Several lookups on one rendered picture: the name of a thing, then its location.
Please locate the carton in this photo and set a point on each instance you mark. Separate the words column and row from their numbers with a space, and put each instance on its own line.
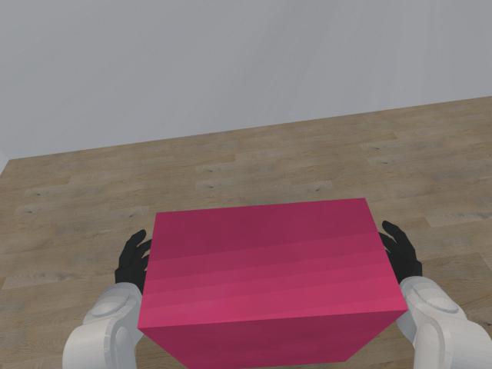
column 268, row 285

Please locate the robot left hand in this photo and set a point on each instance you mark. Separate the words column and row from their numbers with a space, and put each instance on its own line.
column 131, row 267

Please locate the robot right hand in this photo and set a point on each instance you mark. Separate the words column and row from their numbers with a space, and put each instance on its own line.
column 402, row 254

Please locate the robot right forearm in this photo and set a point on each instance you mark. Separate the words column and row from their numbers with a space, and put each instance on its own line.
column 442, row 336

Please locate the robot left forearm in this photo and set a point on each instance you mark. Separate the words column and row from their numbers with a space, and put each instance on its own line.
column 109, row 333

